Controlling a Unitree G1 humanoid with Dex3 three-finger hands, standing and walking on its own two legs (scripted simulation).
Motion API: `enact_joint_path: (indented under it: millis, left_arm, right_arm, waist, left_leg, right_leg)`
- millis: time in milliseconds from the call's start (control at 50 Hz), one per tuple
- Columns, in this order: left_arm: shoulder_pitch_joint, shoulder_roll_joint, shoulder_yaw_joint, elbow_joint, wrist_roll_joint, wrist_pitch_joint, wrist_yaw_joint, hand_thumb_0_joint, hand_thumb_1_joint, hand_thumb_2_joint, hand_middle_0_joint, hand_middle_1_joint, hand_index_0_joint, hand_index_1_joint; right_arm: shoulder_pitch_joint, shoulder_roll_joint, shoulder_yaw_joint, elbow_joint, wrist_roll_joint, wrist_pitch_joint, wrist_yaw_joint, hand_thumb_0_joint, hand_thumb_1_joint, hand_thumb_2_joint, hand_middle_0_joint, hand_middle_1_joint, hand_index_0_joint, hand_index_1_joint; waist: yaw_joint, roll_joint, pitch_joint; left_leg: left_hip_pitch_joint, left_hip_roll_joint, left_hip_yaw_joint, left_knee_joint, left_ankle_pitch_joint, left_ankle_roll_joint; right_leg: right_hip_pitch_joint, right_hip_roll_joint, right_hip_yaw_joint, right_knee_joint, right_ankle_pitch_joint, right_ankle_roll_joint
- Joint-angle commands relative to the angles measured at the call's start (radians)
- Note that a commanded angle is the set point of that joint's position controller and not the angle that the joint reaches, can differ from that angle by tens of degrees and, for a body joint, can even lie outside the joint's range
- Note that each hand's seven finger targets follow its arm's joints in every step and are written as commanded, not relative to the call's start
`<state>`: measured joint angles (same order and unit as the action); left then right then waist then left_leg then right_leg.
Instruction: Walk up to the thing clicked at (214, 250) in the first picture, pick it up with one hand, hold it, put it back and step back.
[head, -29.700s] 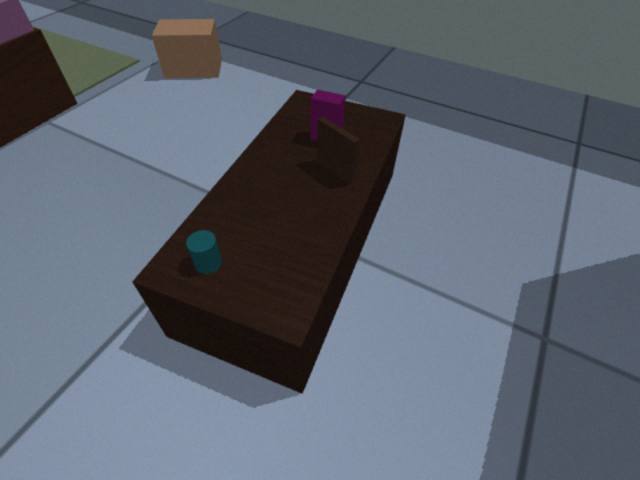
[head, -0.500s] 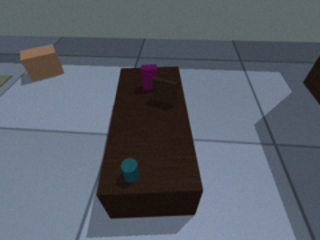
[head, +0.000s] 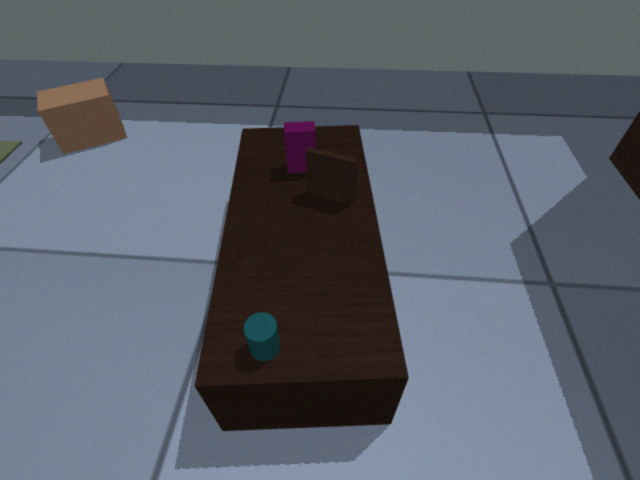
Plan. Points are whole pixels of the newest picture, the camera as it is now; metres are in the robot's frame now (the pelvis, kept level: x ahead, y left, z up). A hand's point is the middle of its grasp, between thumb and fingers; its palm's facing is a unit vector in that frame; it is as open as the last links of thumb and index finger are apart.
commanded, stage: home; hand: left
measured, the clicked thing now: (262, 337) +0.51 +0.14 -0.39
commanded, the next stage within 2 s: stand in 0.40 s
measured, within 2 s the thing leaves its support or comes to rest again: neither
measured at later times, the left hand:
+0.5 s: hand out of the picture +0.10 +0.24 -0.15, palm faces -0.01 -0.93 -0.36, open 17.5 cm
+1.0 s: hand out of the picture +0.10 +0.24 -0.15, palm faces -0.01 -0.93 -0.36, open 8.5 cm
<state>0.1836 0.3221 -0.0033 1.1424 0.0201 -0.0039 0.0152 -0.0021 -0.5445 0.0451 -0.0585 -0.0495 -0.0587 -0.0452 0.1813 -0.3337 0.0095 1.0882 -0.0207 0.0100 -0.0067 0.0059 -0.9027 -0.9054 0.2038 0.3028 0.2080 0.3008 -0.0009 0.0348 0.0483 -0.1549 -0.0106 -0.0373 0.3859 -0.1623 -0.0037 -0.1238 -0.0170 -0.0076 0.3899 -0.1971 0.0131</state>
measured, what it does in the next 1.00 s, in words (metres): stands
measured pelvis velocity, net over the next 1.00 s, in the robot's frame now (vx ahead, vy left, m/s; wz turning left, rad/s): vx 0.02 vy -0.01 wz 0.00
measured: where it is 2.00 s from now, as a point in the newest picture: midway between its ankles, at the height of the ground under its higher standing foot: outside the picture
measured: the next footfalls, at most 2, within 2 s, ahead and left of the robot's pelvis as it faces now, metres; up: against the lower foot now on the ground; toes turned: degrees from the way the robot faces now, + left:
none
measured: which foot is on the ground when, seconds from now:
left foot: down 0.00-1.00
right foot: down 0.00-1.00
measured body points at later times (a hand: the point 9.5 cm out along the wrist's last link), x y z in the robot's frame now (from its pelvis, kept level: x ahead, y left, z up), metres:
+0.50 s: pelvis +0.03 +0.00 +0.00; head +0.03 -0.02 +0.45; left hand +0.10 +0.29 -0.12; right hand +0.10 -0.30 -0.14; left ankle +0.04 +0.12 -0.74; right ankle +0.01 -0.13 -0.74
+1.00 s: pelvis +0.02 -0.01 +0.00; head +0.03 -0.02 +0.45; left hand +0.10 +0.29 -0.12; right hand +0.10 -0.31 -0.13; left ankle +0.04 +0.12 -0.74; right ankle +0.01 -0.13 -0.74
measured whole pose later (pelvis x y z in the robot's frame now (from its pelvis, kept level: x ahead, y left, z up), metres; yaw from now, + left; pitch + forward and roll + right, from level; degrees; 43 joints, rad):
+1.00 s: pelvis +0.02 -0.01 +0.00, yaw +0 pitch -3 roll +0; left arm 0.11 0.33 0.01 1.15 0.01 -0.01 0.01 0.00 0.68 0.85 -0.20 -0.29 -0.20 -0.29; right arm 0.12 -0.35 0.01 1.12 -0.02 0.00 0.00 0.01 -0.91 -0.90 0.20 0.30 0.21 0.30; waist -0.01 0.02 0.05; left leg -0.10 0.00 -0.04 0.31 -0.16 -0.02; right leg -0.07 0.00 -0.01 0.31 -0.19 0.00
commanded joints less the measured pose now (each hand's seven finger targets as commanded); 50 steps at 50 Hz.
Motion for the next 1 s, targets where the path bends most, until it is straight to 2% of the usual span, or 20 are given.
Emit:
enact_joint_path:
  millis: [0,20,100,140,160,220,340,360,460,480,520,540,560,680,700,840,880,980]
  left_arm:
    - [-0.027,0.205,0.035,-0.046,-0.002,-0.013,0.015,0.0,-0.578,0.04,-0.047,-0.047,-0.049,-0.045]
    - [-0.033,0.209,0.035,-0.044,-0.003,-0.014,0.015,0.0,-0.596,0.03,-0.045,-0.043,-0.047,-0.042]
    - [-0.049,0.211,0.038,-0.041,-0.006,-0.013,0.013,0.0,-0.58,0.039,-0.047,-0.046,-0.049,-0.045]
    - [-0.061,0.213,0.041,-0.045,-0.005,-0.015,0.012,0.0,-0.572,0.043,-0.048,-0.047,-0.049,-0.046]
    - [-0.059,0.21,0.041,-0.044,-0.006,-0.016,0.011,0.0,-0.579,0.039,-0.047,-0.046,-0.049,-0.045]
    - [-0.078,0.215,0.042,-0.049,-0.006,-0.02,0.013,0.0,-0.566,0.047,-0.049,-0.049,-0.05,-0.047]
    - [-0.09,0.215,0.044,-0.046,-0.008,-0.019,0.012,0.0,-0.546,0.057,-0.051,-0.052,-0.052,-0.051]
    - [-0.094,0.213,0.045,-0.046,-0.007,-0.018,0.013,0.0,-0.584,0.036,-0.047,-0.046,-0.048,-0.045]
    - [-0.102,0.212,0.047,-0.043,-0.006,-0.016,0.012,0.0,-0.567,0.045,-0.049,-0.049,-0.05,-0.048]
    - [-0.107,0.217,0.049,-0.047,-0.006,-0.016,0.012,0.0,-0.553,0.054,-0.05,-0.051,-0.051,-0.05]
    - [-0.109,0.218,0.051,-0.051,-0.008,-0.018,0.012,0.0,-0.393,0.214,-0.2,-0.211,-0.2,-0.21]
    - [-0.115,0.219,0.051,-0.05,-0.008,-0.018,0.012,0.0,-0.313,0.294,-0.2,-0.291,-0.2,-0.29]
    - [-0.114,0.217,0.051,-0.052,-0.009,-0.018,0.012,0.0,-0.233,0.374,-0.2,-0.3,-0.2,-0.3]
    - [-0.118,0.217,0.049,-0.051,-0.006,-0.017,0.01,0.0,0.247,0.854,-0.2,-0.3,-0.2,-0.3]
    - [-0.125,0.226,0.052,-0.054,-0.006,-0.018,0.01,0.0,0.327,0.9,-0.2,-0.3,-0.2,-0.3]
    - [-0.124,0.226,0.052,-0.061,-0.007,-0.022,0.01,0.0,0.887,0.9,-0.2,-0.3,-0.2,-0.3]
    - [-0.117,0.229,0.052,-0.058,-0.006,-0.024,0.009,0.0,0.899,0.9,-0.2,-0.3,-0.2,-0.3]
    - [-0.117,0.223,0.05,-0.058,-0.007,-0.023,0.007,0.0,0.899,0.9,-0.2,-0.3,-0.2,-0.3]
  right_arm:
    - [-0.05,-0.2,-0.039,-0.052,0.007,-0.019,-0.017,0.0,-0.897,-0.904,0.201,0.301,0.201,0.301]
    - [-0.05,-0.196,-0.039,-0.051,0.007,-0.02,-0.016,0.0,-0.897,-0.904,0.201,0.301,0.201,0.301]
    - [-0.052,-0.198,-0.038,-0.041,0.007,-0.022,-0.017,0.0,-0.897,-0.904,0.201,0.301,0.201,0.301]
    - [-0.06,-0.198,-0.036,-0.041,0.006,-0.027,-0.018,0.0,-0.897,-0.904,0.201,0.301,0.201,0.301]
    - [-0.06,-0.198,-0.036,-0.038,0.007,-0.027,-0.017,0.0,-0.897,-0.904,0.201,0.301,0.201,0.301]
    - [-0.077,-0.198,-0.038,-0.039,0.007,-0.03,-0.019,0.0,-0.897,-0.904,0.201,0.301,0.201,0.301]
    - [-0.085,-0.202,-0.035,-0.027,0.008,-0.03,-0.02,0.0,-0.897,-0.903,0.201,0.301,0.201,0.301]
    - [-0.084,-0.208,-0.037,-0.027,0.009,-0.029,-0.022,0.0,-0.897,-0.903,0.201,0.301,0.201,0.301]
    - [-0.096,-0.212,-0.037,-0.023,0.008,-0.029,-0.021,0.0,-0.897,-0.903,0.201,0.301,0.201,0.301]
    - [-0.094,-0.211,-0.036,-0.026,0.008,-0.03,-0.021,0.0,-0.897,-0.903,0.201,0.301,0.201,0.301]
    - [-0.099,-0.217,-0.039,-0.025,0.007,-0.032,-0.021,0.0,-0.9,-0.9,0.2,0.3,0.2,0.3]
    - [-0.091,-0.212,-0.037,-0.023,0.007,-0.032,-0.022,0.0,-0.9,-0.9,0.2,0.3,0.2,0.3]
    - [-0.092,-0.213,-0.037,-0.023,0.008,-0.033,-0.022,0.0,-0.9,-0.9,0.2,0.3,0.2,0.3]
    - [-0.109,-0.215,-0.04,-0.022,0.007,-0.03,-0.019,0.0,-0.9,-0.9,0.2,0.3,0.2,0.3]
    - [-0.104,-0.217,-0.042,-0.022,0.007,-0.031,-0.02,0.0,-0.9,-0.9,0.2,0.3,0.2,0.3]
    - [-0.109,-0.218,-0.043,-0.024,0.007,-0.03,-0.015,0.0,-0.9,-0.9,0.2,0.3,0.2,0.3]
    - [-0.109,-0.219,-0.044,-0.024,0.007,-0.032,-0.016,0.0,-0.9,-0.9,0.2,0.3,0.2,0.3]
    - [-0.111,-0.22,-0.043,-0.022,0.009,-0.032,-0.014,0.0,-0.9,-0.9,0.2,0.3,0.2,0.3]
  waist:
    - [0.008,-0.01,0.01]
    - [0.006,-0.032,-0.002]
    - [0.003,-0.022,-0.003]
    - [0.004,-0.024,-0.022]
    - [0.005,-0.02,-0.024]
    - [0.003,-0.042,-0.07]
    - [0.005,-0.035,-0.071]
    - [0.001,-0.029,-0.073]
    - [0.004,-0.025,-0.063]
    - [0.003,-0.028,-0.074]
    - [0.006,-0.025,-0.089]
    - [0.003,-0.029,-0.094]
    - [0.005,-0.024,-0.103]
    - [0.002,-0.029,-0.064]
    - [-0.001,-0.035,-0.066]
    - [0.0,-0.03,-0.074]
    - [0.001,-0.038,-0.086]
    - [0.001,-0.027,-0.066]
  left_leg:
    - [-0.036,0.104,-0.115,-0.107,-0.078,0.025]
    - [-0.017,0.104,-0.11,-0.1,-0.043,0.027]
    - [-0.016,0.103,-0.106,-0.11,-0.027,0.021]
    - [-0.007,0.107,-0.104,-0.111,0.014,0.021]
    - [0.001,0.105,-0.102,-0.11,0.027,0.017]
    - [0.057,0.115,-0.093,-0.082,0.137,0.023]
    - [0.063,0.116,-0.086,-0.091,0.176,0.017]
    - [0.059,0.117,-0.084,-0.089,0.174,0.018]
    - [0.056,0.119,-0.087,-0.101,0.166,0.014]
    - [0.058,0.121,-0.083,-0.097,0.187,0.016]
    - [0.073,0.124,-0.081,-0.088,0.229,0.016]
    - [0.07,0.126,-0.081,-0.09,0.244,0.014]
    - [0.078,0.127,-0.079,-0.086,0.264,0.014]
    - [0.063,0.121,-0.081,-0.102,0.169,0.011]
    - [0.066,0.123,-0.081,-0.105,0.169,0.011]
    - [0.061,0.125,-0.08,-0.104,0.166,0.016]
    - [0.077,0.128,-0.077,-0.096,0.182,0.018]
    - [0.072,0.128,-0.083,-0.107,0.15,0.015]
  right_leg:
    - [-0.029,-0.088,0.095,-0.097,-0.04,-0.026]
    - [-0.025,-0.096,0.102,-0.101,-0.033,-0.028]
    - [-0.015,-0.095,0.099,-0.103,-0.014,-0.028]
    - [0.004,-0.097,0.095,-0.096,0.041,-0.028]
    - [0.004,-0.099,0.096,-0.097,0.038,-0.027]
    - [0.022,-0.108,0.097,-0.098,0.133,-0.026]
    - [0.043,-0.109,0.09,-0.1,0.184,-0.023]
    - [0.049,-0.107,0.09,-0.103,0.187,-0.022]
    - [0.051,-0.107,0.088,-0.109,0.172,-0.02]
    - [0.063,-0.11,0.087,-0.106,0.196,-0.021]
    - [0.072,-0.113,0.086,-0.1,0.232,-0.023]
    - [0.08,-0.113,0.084,-0.094,0.246,-0.023]
    - [0.086,-0.114,0.083,-0.09,0.262,-0.025]
    - [0.048,-0.11,0.085,-0.121,0.175,-0.024]
    - [0.051,-0.112,0.089,-0.119,0.173,-0.027]
    - [0.062,-0.113,0.089,-0.123,0.18,-0.028]
    - [0.065,-0.115,0.09,-0.119,0.202,-0.03]
    - [0.046,-0.111,0.091,-0.125,0.15,-0.032]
